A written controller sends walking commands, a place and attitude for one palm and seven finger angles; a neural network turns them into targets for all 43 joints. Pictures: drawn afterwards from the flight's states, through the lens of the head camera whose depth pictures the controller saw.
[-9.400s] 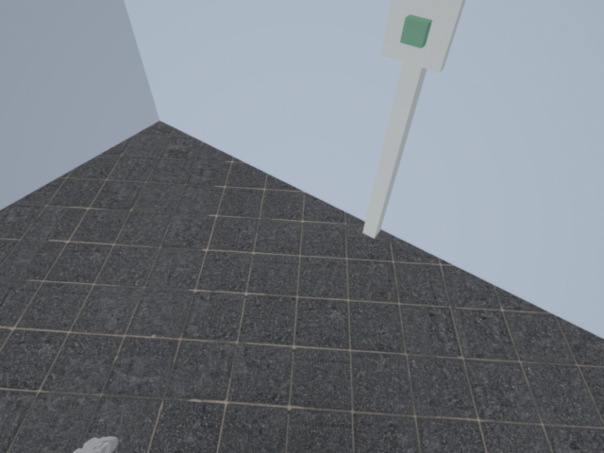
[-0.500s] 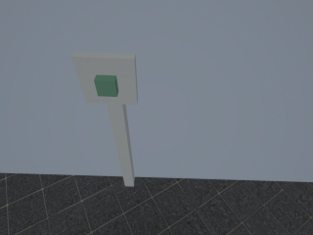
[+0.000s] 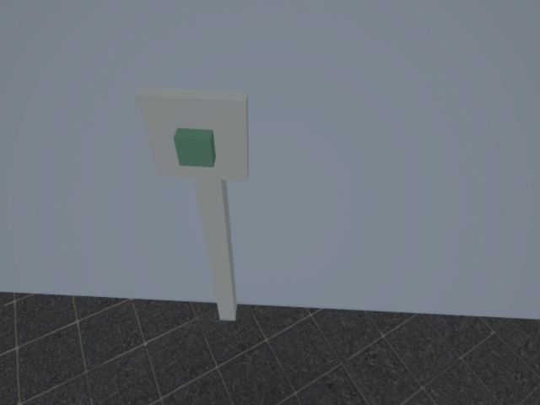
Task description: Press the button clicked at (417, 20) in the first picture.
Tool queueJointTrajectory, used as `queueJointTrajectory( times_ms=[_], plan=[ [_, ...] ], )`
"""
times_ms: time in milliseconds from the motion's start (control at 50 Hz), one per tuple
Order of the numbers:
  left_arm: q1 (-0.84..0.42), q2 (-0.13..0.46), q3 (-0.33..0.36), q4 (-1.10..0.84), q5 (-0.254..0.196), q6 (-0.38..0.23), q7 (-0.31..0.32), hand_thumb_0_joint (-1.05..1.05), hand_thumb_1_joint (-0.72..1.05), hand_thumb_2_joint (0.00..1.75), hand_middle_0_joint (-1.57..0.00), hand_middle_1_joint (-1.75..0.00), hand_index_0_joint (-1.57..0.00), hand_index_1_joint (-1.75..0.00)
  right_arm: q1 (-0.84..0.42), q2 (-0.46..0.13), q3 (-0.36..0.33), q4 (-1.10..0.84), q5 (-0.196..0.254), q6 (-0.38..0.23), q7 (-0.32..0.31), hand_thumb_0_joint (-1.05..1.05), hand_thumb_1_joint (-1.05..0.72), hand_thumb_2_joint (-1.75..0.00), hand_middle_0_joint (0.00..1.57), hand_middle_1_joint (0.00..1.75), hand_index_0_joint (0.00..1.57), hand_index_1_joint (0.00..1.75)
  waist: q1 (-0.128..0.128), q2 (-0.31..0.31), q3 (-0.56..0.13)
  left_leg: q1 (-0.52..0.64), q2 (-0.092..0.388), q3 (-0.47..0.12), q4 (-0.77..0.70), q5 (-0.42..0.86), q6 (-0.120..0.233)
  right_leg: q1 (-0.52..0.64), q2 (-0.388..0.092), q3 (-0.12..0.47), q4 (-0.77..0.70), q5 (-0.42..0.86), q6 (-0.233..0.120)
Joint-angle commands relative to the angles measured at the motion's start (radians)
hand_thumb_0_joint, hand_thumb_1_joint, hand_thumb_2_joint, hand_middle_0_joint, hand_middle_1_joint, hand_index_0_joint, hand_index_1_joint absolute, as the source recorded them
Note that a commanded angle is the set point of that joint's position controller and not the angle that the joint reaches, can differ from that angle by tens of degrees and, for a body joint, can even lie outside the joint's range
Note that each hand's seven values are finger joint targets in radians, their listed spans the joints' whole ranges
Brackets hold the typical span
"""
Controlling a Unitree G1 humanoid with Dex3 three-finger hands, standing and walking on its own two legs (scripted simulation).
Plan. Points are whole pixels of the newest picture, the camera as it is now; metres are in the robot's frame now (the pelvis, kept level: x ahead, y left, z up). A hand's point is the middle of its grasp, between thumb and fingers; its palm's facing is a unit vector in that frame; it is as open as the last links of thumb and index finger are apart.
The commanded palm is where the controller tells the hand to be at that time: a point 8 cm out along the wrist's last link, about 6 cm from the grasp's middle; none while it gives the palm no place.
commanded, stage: raise the hand and make a fist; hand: left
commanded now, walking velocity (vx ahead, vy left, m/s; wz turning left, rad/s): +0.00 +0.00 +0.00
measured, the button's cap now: (196, 146) +0.51 +0.17 +0.10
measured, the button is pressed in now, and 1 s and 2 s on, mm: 0 0 0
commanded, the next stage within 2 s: aim a knuckle at the button in 1.94 s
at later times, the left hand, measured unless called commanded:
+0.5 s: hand (145, 387) +0.15 +0.18 -0.02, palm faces +0.13 -0.99 -0.07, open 4.5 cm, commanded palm +0.13 +0.24 -0.01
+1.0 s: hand (140, 339) +0.19 +0.19 +0.03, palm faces +0.06 -1.00 -0.06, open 3.1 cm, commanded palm +0.16 +0.24 +0.04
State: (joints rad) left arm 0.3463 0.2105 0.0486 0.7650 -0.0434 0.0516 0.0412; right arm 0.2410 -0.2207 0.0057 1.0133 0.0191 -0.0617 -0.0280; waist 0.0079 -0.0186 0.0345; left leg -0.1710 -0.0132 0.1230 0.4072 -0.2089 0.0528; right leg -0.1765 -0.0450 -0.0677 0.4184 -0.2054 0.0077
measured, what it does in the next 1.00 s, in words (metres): stands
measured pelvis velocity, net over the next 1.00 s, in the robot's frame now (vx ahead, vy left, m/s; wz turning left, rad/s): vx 0.01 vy -0.03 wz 0.05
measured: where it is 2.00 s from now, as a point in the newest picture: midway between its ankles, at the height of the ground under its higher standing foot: outside the picture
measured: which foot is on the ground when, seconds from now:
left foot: down 0.00-1.00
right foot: down 0.00-1.00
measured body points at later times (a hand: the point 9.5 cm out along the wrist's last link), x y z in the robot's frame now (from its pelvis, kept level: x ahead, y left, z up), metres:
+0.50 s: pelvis -0.01 -0.04 -0.08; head +0.04 -0.02 +0.36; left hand +0.14 +0.23 -0.01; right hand +0.23 -0.25 -0.13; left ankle +0.01 +0.08 -0.74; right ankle +0.01 -0.13 -0.74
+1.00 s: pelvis +0.01 -0.03 -0.05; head +0.04 -0.03 +0.40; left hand +0.19 +0.24 +0.03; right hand +0.19 -0.27 -0.11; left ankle +0.01 +0.08 -0.74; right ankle +0.01 -0.13 -0.74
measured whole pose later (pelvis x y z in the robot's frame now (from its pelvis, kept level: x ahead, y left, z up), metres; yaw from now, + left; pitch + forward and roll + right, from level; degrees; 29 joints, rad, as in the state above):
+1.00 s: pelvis +0.01 -0.03 -0.05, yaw +3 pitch +8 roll -2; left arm 0.46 0.27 0.25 -0.08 -0.33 -0.32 -0.34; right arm 0.26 -0.26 -0.01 0.58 0.05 -0.26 -0.06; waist 0.00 0.03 -0.09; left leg -0.60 0.04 0.03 0.88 -0.43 0.02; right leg -0.55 -0.01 -0.12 0.84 -0.43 -0.03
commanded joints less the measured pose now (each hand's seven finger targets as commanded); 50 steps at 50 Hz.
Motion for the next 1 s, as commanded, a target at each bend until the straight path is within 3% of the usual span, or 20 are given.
queueJointTrajectory(
  times_ms=[0,20,40,60,100,120,160,200,260,360,380,460,580,620,680,720,780,860,920,980],
  plan=[
    [-0.026,-0.008,0.006,-0.796,-0.128,-0.16,0.047,0.0,0.9,0.9,-0.31,-0.42,-0.31,-0.42,-0.044,-0.14,-0.035,-0.307,0.034,-0.223,-0.035,0.0,-0.9,-0.9,0.2,0.3,0.2,0.3,-0.047,0.144,-0.07,-0.006,0.07,-0.192,-0.094,-0.031,-0.093,-0.185,0.04,-0.03,0.136,-0.098,-0.036],
    [-0.087,0.055,0.063,-0.817,-0.145,-0.22,0.029,0.0,0.9,0.9,-0.34,-0.45,-0.34,-0.45,-0.082,-0.162,-0.053,-0.365,0.024,-0.24,-0.031,0.0,-0.9,-0.9,0.2,0.3,0.2,0.3,-0.053,0.132,0.019,-0.091,0.049,-0.198,-0.027,-0.123,-0.073,-0.227,0.039,-0.033,0.091,-0.096,-0.034],
    [0.016,0.077,0.124,-0.723,-0.148,-0.276,0.002,0.0,0.9,0.9,-0.36,-0.48,-0.36,-0.48,-0.076,-0.17,-0.065,-0.378,0.01,-0.242,-0.025,0.0,-0.9,-0.9,0.2,0.3,0.2,0.3,-0.041,0.031,0.023,-0.17,0.041,-0.198,0.02,-0.175,-0.071,-0.265,0.043,-0.043,0.093,-0.129,-0.033],
    [0.139,0.023,0.118,-0.631,-0.169,-0.344,-0.045,0.0,0.9,0.9,-0.39,-0.51,-0.39,-0.51,-0.086,-0.165,-0.069,-0.404,0.004,-0.242,-0.015,0.0,-0.9,-0.9,0.2,0.3,0.2,0.3,-0.019,-0.105,0.042,-0.255,0.038,-0.198,0.079,-0.183,-0.073,-0.319,0.053,-0.066,0.143,-0.166,-0.033],
    [0.286,-0.041,0.103,-0.538,-0.194,-0.496,-0.17,0.0,0.9,0.9,-0.45,-0.57,-0.45,-0.57,-0.102,-0.157,-0.083,-0.457,0.001,-0.242,0.019,0.0,-0.9,-0.9,0.2,0.3,0.2,0.3,0.023,-0.184,-0.027,-0.371,0.018,-0.152,0.219,-0.143,-0.08,-0.401,0.06,-0.068,0.264,-0.209,-0.039],
    [0.293,-0.025,0.122,-0.536,-0.21,-0.578,-0.237,0.0,0.9,0.9,-0.47,-0.6,-0.47,-0.6,-0.118,-0.158,-0.094,-0.483,-0.001,-0.242,0.031,0.0,-0.9,-0.9,0.2,0.3,0.2,0.3,0.034,-0.197,-0.054,-0.435,0.013,-0.137,0.294,-0.147,-0.08,-0.451,0.057,-0.052,0.322,-0.23,-0.04],
    [0.251,0.064,0.178,-0.565,-0.221,-0.72,-0.375,0.0,0.9,0.9,-0.53,-0.66,-0.53,-0.66,-0.138,-0.17,-0.108,-0.536,-0.001,-0.254,0.052,0.0,-0.9,-0.9,0.2,0.3,0.2,0.3,0.033,-0.098,-0.136,-0.519,0.003,-0.123,0.42,-0.142,-0.076,-0.505,0.046,-0.01,0.419,-0.229,-0.048],
    [0.264,0.127,0.25,-0.641,-0.255,-0.706,-0.442,0.0,0.9,0.9,-0.58,-0.72,-0.58,-0.72,-0.145,-0.177,-0.11,-0.608,0.012,-0.25,0.056,0.0,-0.9,-0.9,0.2,0.3,0.2,0.3,0.067,-0.012,-0.253,-0.537,-0.003,-0.114,0.456,-0.142,-0.062,-0.489,0.042,0.019,0.471,-0.229,-0.05],
    [0.195,0.159,0.304,-0.88,-0.33,-0.617,-0.442,0.0,0.9,0.9,-0.67,-0.81,-0.67,-0.81,-0.139,-0.155,-0.101,-0.673,0.024,-0.239,0.029,0.0,-0.9,-0.9,0.2,0.3,0.2,0.3,0.065,0.077,-0.38,-0.513,0.0,-0.113,0.492,-0.12,-0.045,-0.454,0.045,0.054,0.464,-0.212,-0.036],
    [0.066,0.145,0.22,-1.169,-0.285,-0.618,-0.361,0.0,0.9,0.9,-0.81,-0.96,-0.81,-0.96,-0.059,-0.129,-0.086,-0.637,0.011,-0.228,-0.008,0.0,-0.9,-0.9,0.2,0.3,0.2,0.3,-0.027,0.128,-0.347,-0.477,0.028,-0.145,0.553,-0.033,-0.022,-0.493,0.06,0.073,0.455,-0.098,-0.034],
    [0.008,0.153,0.198,-1.186,-0.28,-0.622,-0.367,0.0,0.9,0.9,-0.83,-0.99,-0.83,-0.99,-0.051,-0.132,-0.079,-0.626,0.006,-0.228,-0.014,0.0,-0.9,-0.9,0.2,0.3,0.2,0.3,-0.055,0.101,-0.336,-0.493,0.03,-0.154,0.574,-0.031,-0.017,-0.505,0.062,0.079,0.46,-0.087,-0.03],
    [0.08,0.175,0.231,-1.053,-0.279,-0.556,-0.415,0.0,0.9,0.9,-0.94,-1.11,-0.94,-1.11,-0.056,-0.137,-0.077,-0.595,0.02,-0.229,-0.029,0.0,-0.9,-0.9,0.2,0.3,0.2,0.3,-0.053,0.075,-0.304,-0.52,0.03,-0.154,0.572,-0.053,-0.02,-0.486,0.056,0.085,0.415,-0.109,-0.022],
    [0.173,0.219,0.35,-0.995,-0.34,-0.411,-0.434,0.0,0.9,0.9,-1.11,-1.29,-1.11,-1.29,-0.094,-0.112,-0.065,-0.619,0.03,-0.211,-0.037,0.0,-0.9,-0.9,0.2,0.3,0.2,0.3,0.021,0.014,-0.368,-0.505,0.02,-0.153,0.51,0.019,-0.028,-0.286,0.022,0.122,0.355,0.022,0.01],
    [0.17,0.219,0.366,-1.01,-0.347,-0.414,-0.421,0.0,0.9,0.9,-1.16,-1.35,-1.16,-1.35,-0.081,-0.108,-0.064,-0.613,0.029,-0.211,-0.036,0.0,-0.9,-0.9,0.2,0.3,0.2,0.3,0.019,0.008,-0.368,-0.487,0.021,-0.151,0.49,0.035,-0.031,-0.262,0.014,0.122,0.344,0.082,0.019],
    [0.149,0.2,0.34,-0.981,-0.347,-0.427,-0.415,0.0,0.9,0.9,-1.24,-1.44,-1.24,-1.44,-0.089,-0.113,-0.058,-0.609,0.027,-0.214,-0.035,0.0,-0.9,-0.9,0.2,0.3,0.2,0.3,0.009,-0.029,-0.29,-0.491,0.02,-0.151,0.47,0.009,-0.032,-0.278,0.013,0.128,0.313,0.042,0.026],
    [0.138,0.199,0.326,-0.995,-0.342,-0.443,-0.417,0.0,0.9,0.9,-1.3,-1.5,-1.3,-1.5,-0.072,-0.119,-0.056,-0.607,0.027,-0.224,-0.032,0.0,-0.9,-0.9,0.2,0.3,0.2,0.3,0.004,0.022,-0.294,-0.457,0.019,-0.147,0.449,0.01,-0.031,-0.288,0.013,0.119,0.304,0.033,0.018],
    [0.112,0.198,0.303,-0.99,-0.34,-0.451,-0.419,0.0,0.9,0.9,-1.3,-1.5,-1.3,-1.5,-0.067,-0.133,-0.055,-0.604,0.029,-0.235,-0.033,0.0,-0.9,-0.9,0.2,0.3,0.2,0.3,-0.003,-0.019,-0.263,-0.439,0.018,-0.15,0.429,-0.007,-0.027,-0.297,0.021,0.11,0.281,-0.028,0.011],
    [0.07,0.215,0.3,-1.044,-0.327,-0.454,-0.398,0.0,0.9,0.9,-1.3,-1.5,-1.3,-1.5,-0.06,-0.139,-0.053,-0.603,0.034,-0.251,-0.036,0.0,-0.9,-0.9,0.2,0.3,0.2,0.3,0.002,0.048,-0.267,-0.372,0.019,-0.146,0.379,-0.022,-0.024,-0.311,0.036,0.071,0.267,-0.101,-0.012],
    [0.072,0.221,0.31,-1.075,-0.317,-0.446,-0.373,0.0,0.9,0.9,-1.3,-1.5,-1.3,-1.5,-0.057,-0.138,-0.05,-0.6,0.034,-0.256,-0.034,0.0,-0.9,-0.9,0.2,0.3,0.2,0.3,0.013,0.089,-0.296,-0.319,0.022,-0.144,0.349,0.017,-0.024,-0.279,0.045,0.042,0.277,-0.04,-0.021],
    [0.052,0.21,0.289,-1.071,-0.309,-0.413,-0.353,0.0,0.9,0.9,-1.3,-1.5,-1.3,-1.5,-0.065,-0.139,-0.044,-0.602,0.033,-0.255,-0.033,0.0,-0.9,-0.9,0.2,0.3,0.2,0.3,0.006,0.061,-0.258,-0.297,0.025,-0.153,0.322,0.026,-0.024,-0.28,0.056,0.014,0.272,-0.012,-0.022]
  ],
)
